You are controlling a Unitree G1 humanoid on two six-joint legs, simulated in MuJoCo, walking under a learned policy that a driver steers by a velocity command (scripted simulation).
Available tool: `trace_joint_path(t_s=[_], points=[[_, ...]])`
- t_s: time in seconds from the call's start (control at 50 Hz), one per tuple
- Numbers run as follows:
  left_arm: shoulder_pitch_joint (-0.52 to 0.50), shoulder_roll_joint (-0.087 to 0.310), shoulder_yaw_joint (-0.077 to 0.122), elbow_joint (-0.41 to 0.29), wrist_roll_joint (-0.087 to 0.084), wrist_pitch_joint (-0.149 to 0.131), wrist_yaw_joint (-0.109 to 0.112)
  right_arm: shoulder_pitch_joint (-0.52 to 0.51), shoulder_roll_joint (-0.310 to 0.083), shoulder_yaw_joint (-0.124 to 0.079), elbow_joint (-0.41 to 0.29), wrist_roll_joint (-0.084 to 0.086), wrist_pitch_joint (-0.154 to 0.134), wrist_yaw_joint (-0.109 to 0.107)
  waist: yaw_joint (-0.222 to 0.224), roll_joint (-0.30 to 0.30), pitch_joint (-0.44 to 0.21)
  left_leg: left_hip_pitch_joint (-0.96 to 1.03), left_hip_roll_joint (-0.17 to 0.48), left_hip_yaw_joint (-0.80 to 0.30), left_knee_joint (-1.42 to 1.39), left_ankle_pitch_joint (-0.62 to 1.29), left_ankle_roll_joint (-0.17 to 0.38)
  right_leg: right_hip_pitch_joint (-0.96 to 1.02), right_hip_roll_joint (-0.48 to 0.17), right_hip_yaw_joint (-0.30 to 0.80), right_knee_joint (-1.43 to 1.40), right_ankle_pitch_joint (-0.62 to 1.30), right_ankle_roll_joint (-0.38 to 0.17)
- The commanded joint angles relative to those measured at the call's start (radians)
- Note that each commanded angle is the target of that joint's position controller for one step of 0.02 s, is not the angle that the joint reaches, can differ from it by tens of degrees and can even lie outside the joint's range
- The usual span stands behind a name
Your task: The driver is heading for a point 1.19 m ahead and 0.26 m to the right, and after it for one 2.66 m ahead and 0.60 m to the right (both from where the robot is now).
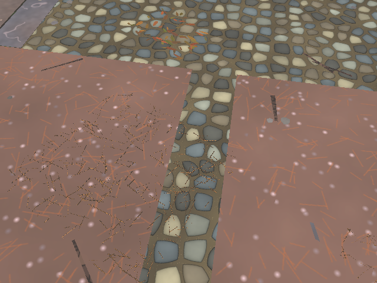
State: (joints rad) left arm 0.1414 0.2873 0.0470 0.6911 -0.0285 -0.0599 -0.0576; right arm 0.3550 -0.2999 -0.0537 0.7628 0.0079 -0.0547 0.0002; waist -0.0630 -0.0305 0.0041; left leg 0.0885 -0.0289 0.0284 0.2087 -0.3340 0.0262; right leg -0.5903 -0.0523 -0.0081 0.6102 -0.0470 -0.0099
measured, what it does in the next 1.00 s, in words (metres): walks ahead, turning right: right foot, then left foot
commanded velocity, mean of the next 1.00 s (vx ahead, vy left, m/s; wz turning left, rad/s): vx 0.19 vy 0.00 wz -0.42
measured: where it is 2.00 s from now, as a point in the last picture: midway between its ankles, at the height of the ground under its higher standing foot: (222, 208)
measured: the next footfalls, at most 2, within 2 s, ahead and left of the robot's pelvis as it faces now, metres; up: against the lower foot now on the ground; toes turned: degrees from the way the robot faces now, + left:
right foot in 0.08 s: +0.21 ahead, -0.13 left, +0.00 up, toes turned -4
left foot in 0.54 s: +0.45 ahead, +0.00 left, +0.00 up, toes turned -25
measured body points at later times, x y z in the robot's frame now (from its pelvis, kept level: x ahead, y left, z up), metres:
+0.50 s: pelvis +0.24 -0.05 +0.00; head +0.28 -0.07 +0.45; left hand +0.41 +0.22 -0.10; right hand +0.37 -0.35 -0.09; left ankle +0.42 +0.03 -0.71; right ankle +0.17 -0.13 -0.74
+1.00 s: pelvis +0.31 -0.08 +0.00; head +0.31 -0.10 +0.45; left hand +0.54 +0.10 -0.10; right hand +0.29 -0.38 -0.12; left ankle +0.41 +0.02 -0.72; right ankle +0.24 -0.17 -0.74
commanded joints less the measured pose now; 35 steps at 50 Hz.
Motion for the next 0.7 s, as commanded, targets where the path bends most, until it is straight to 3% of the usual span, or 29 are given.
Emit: trace_joint_path(t_s=[0.02, 0.04, 0.06, 0.08, 0.1, 0.12, 0.14, 0.16, 0.18, 0.2, 0.22, 0.26, 0.32, 0.38, 0.44, 0.5, 0.52, 0.54, 0.56, 0.58, 0.6, 0.62, 0.64, 0.66, 0.7], points=[[-0.134, 0.085, 0.014, -0.119, 0.002, -0.023, -0.013, 0.002, -0.186, -0.054, -0.033, 0.008, -0.003, -0.007, -0.006, 0.113, 0.097, -0.019, 0.305, -0.063, -0.001, 0.445, 0.141, -0.044, 0.013, -0.018, -0.033, -0.072, -0.053], [-0.09, 0.105, 0.024, -0.115, 0.005, -0.021, -0.011, -0.007, -0.198, -0.057, -0.036, 0.007, 0.0, -0.01, 0.024, 0.122, 0.048, -0.012, 0.294, -0.035, 0.08, 0.665, 0.126, 0.047, 0.049, -0.05, -0.034, -0.097, -0.074], [0.018, 0.135, 0.043, -0.091, 0.007, -0.018, -0.005, -0.02, -0.2, -0.057, -0.04, 0.006, 0.008, -0.015, 0.089, 0.114, -0.033, -0.031, 0.26, 0.016, 0.244, 0.868, 0.099, 0.209, 0.094, -0.084, -0.057, -0.083, -0.099], [0.166, 0.185, 0.071, -0.056, 0.002, -0.013, 0.006, -0.002, -0.179, -0.047, -0.048, -0.001, 0.011, -0.024, 0.153, 0.09, -0.134, -0.139, 0.218, 0.066, 0.462, 0.912, 0.061, 0.452, 0.119, -0.069, -0.059, -0.067, -0.13], [0.301, 0.297, 0.102, -0.049, 0.006, -0.007, 0.021, 0.051, -0.117, -0.022, -0.1, -0.017, -0.004, -0.026, 0.172, -0.088, -0.269, -0.513, 0.123, 0.095, 0.848, 0.585, -0.012, 0.838, -0.116, 0.338, -0.074, -0.176, -0.266], [0.331, 0.289, 0.087, -0.042, -0.002, -0.013, 0.016, 0.078, -0.045, 0.007, -0.102, -0.033, -0.035, -0.013, 0.141, -0.211, -0.381, -0.744, -0.04, -0.067, 1.069, -0.227, -0.044, 0.991, -0.272, 0.796, -0.256, -0.363, -0.368], [0.314, 0.207, 0.064, -0.047, 0.002, -0.016, 0.018, -0.032, -0.136, -0.014, -0.118, 0.009, -0.059, 0.004, 0.185, -0.139, -0.294, -0.857, 0.015, -0.159, 1.148, -0.19, -0.028, 0.949, -0.262, 0.756, -0.316, -0.425, -0.325], [0.241, 0.197, 0.059, -0.059, 0.011, -0.016, 0.022, -0.101, -0.154, -0.015, -0.142, 0.028, -0.075, 0.01, 0.166, -0.082, -0.155, -0.884, 0.053, -0.135, 1.12, -0.108, -0.013, 0.807, -0.237, 0.62, -0.323, -0.267, -0.296], [0.173, 0.188, 0.055, -0.075, 0.015, -0.012, 0.026, -0.124, -0.147, -0.013, -0.147, 0.007, -0.083, 0.005, 0.129, 0.003, -0.088, -0.851, 0.088, -0.121, 1.052, -0.047, -0.014, 0.673, -0.2, 0.509, -0.314, -0.064, -0.277], [0.121, 0.171, 0.048, -0.094, 0.025, -0.01, 0.029, -0.122, -0.153, -0.021, -0.144, -0.014, -0.077, -0.001, 0.091, 0.019, -0.048, -0.784, 0.113, -0.116, 0.995, -0.013, -0.025, 0.555, -0.168, 0.418, -0.317, 0.157, -0.267], [0.09, 0.163, 0.044, -0.105, 0.035, -0.008, 0.033, -0.1, -0.153, -0.023, -0.14, -0.022, -0.064, -0.004, 0.059, -0.003, -0.049, -0.716, 0.119, -0.117, 0.977, -0.004, -0.041, 0.476, -0.146, 0.372, -0.324, 0.302, -0.27], [0.063, 0.169, 0.046, -0.096, 0.032, -0.01, 0.042, -0.049, -0.122, -0.017, -0.12, -0.029, -0.037, -0.01, 0.026, -0.013, -0.053, -0.659, 0.106, -0.092, 0.915, 0.018, -0.081, 0.382, -0.117, 0.287, -0.33, 0.492, -0.28], [0.071, 0.19, 0.053, -0.071, 0.019, 0.003, 0.062, -0.103, -0.086, -0.005, -0.135, -0.036, -0.018, -0.024, 0.034, -0.03, -0.054, -0.636, 0.057, -0.066, 0.732, 0.139, -0.12, 0.319, -0.053, 0.21, -0.305, 0.571, -0.247], [0.101, 0.19, 0.056, -0.047, 0.003, 0.034, 0.083, -0.204, -0.067, 0.003, -0.155, -0.025, -0.016, -0.017, 0.074, -0.055, -0.087, -0.571, 0.01, -0.074, 0.521, 0.309, -0.124, 0.324, -0.015, 0.215, -0.261, 0.451, -0.185], [0.127, 0.194, 0.058, -0.034, 0.002, 0.059, 0.095, -0.277, -0.083, -0.002, -0.172, -0.014, -0.018, -0.005, 0.099, -0.068, -0.09, -0.56, -0.015, -0.106, 0.394, 0.327, -0.115, 0.389, -0.038, 0.308, -0.214, 0.334, -0.165], [0.101, 0.177, 0.056, -0.046, 0.008, 0.07, 0.099, -0.253, -0.123, -0.022, -0.169, -0.018, -0.029, 0.0, 0.074, -0.096, -0.084, -0.529, -0.015, -0.141, 0.293, 0.258, -0.075, 0.463, -0.051, 0.425, -0.124, 0.263, -0.145], [0.075, 0.166, 0.052, -0.056, 0.007, 0.072, 0.099, -0.219, -0.126, -0.026, -0.161, -0.02, -0.037, -0.001, 0.046, -0.1, -0.084, -0.468, -0.004, -0.131, 0.217, 0.319, -0.053, 0.459, -0.026, 0.433, -0.074, 0.223, -0.124], [0.071, 0.137, 0.042, -0.071, 0.013, 0.07, 0.096, -0.18, -0.15, -0.032, -0.16, -0.032, -0.045, -0.008, 0.03, -0.064, -0.13, -0.319, 0.076, -0.169, 0.165, 0.484, -0.009, 0.415, 0.026, 0.408, 0.028, 0.134, -0.089], [0.136, 0.08, 0.024, -0.083, 0.034, 0.064, 0.092, -0.152, -0.205, -0.04, -0.173, -0.049, -0.039, -0.021, 0.06, 0.131, -0.227, -0.08, 0.289, -0.349, 0.218, 0.868, 0.082, 0.267, 0.129, 0.298, 0.257, -0.288, -0.034], [0.253, 0.096, 0.022, -0.083, 0.015, 0.067, 0.089, -0.121, -0.193, -0.042, -0.153, -0.056, -0.015, -0.021, 0.107, 0.345, -0.304, 0.065, 0.482, -0.64, 0.201, 0.881, 0.267, 0.065, 0.211, 0.206, 0.46, -0.699, 0.016], [0.283, 0.19, 0.047, -0.044, 0.014, 0.076, 0.088, -0.148, -0.136, -0.031, -0.169, -0.024, -0.003, -0.018, 0.098, 0.217, -0.258, -0.008, 0.47, -0.637, 0.182, 0.698, 0.268, 0.028, 0.132, 0.207, 0.582, -0.651, 0.054], [0.205, 0.224, 0.063, -0.042, 0.006, 0.092, 0.09, -0.174, -0.095, -0.02, -0.183, -0.022, 0.007, -0.022, 0.074, 0.142, -0.186, -0.074, 0.397, -0.497, 0.183, 0.58, 0.22, 0.007, 0.105, 0.178, 0.645, -0.57, 0.08], [0.175, 0.212, 0.066, -0.043, 0.001, 0.111, 0.096, -0.213, -0.084, -0.014, -0.188, -0.026, 0.019, -0.023, 0.08, 0.105, -0.138, -0.155, 0.338, -0.402, 0.158, 0.476, 0.188, 0.01, 0.085, 0.155, 0.65, -0.514, 0.098], [0.149, 0.203, 0.067, -0.058, 0.004, 0.123, 0.101, -0.247, -0.09, -0.015, -0.188, -0.024, 0.026, -0.026, 0.082, 0.119, -0.092, -0.225, 0.311, -0.348, 0.131, 0.393, 0.184, 0.008, 0.062, 0.14, 0.641, -0.463, 0.107], [0.143, 0.135, 0.047, -0.068, 0.006, 0.129, 0.099, -0.256, -0.101, -0.018, -0.175, -0.036, 0.035, -0.03, 0.084, 0.164, -0.057, -0.323, 0.24, -0.234, 0.086, 0.374, 0.183, 0.082, 0.068, 0.084, 0.563, -0.414, 0.112]])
